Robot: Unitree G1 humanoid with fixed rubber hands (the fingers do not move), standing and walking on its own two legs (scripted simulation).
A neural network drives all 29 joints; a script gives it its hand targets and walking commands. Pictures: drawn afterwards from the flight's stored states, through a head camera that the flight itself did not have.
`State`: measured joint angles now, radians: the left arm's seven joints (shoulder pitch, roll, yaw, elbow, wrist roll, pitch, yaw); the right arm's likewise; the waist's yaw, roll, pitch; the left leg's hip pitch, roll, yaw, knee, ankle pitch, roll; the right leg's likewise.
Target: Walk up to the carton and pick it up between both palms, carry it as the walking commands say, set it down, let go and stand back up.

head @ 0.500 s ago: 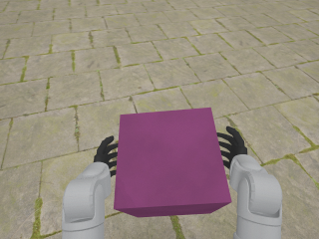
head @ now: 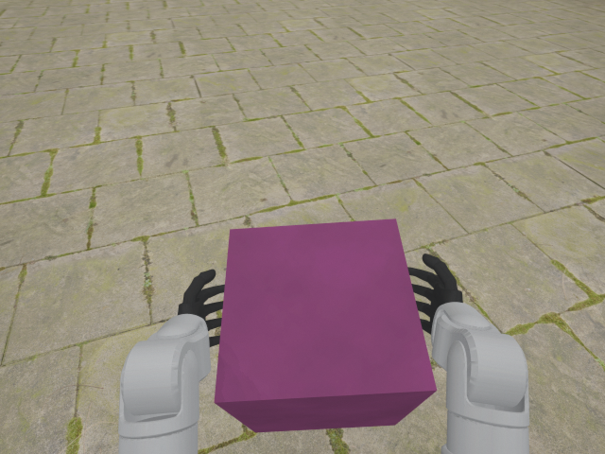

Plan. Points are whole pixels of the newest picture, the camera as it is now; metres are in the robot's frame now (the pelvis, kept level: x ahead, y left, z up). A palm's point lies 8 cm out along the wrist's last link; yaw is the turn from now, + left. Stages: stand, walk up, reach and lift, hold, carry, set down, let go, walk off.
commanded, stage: carry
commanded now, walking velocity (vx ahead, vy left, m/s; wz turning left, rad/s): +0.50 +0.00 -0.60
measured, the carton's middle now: (319, 335) +0.30 +0.00 +0.02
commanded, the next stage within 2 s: none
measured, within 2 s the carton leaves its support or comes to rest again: neither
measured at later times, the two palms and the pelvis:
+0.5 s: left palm (269, 214) +0.48 +0.09 +0.08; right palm (460, 227) +0.44 -0.21 +0.10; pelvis +0.19 -0.02 -0.01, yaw -10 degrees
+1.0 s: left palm (360, 137) +0.75 -0.08 +0.08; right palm (504, 175) +0.61 -0.34 +0.09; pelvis +0.45 -0.06 +0.01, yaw -29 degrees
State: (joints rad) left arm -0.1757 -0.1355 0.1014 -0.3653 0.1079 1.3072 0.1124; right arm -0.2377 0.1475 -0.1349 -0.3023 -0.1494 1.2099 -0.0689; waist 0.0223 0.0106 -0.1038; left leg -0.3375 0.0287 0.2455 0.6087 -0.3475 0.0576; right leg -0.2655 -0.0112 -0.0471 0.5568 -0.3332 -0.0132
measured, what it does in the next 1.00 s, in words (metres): walks ahead, turning right: right foot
